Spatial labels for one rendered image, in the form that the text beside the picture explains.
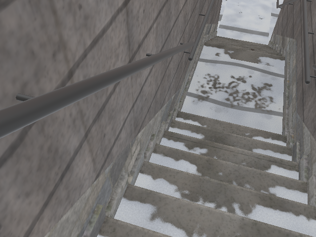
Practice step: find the stairs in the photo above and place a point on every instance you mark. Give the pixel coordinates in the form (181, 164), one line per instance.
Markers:
(254, 46)
(213, 178)

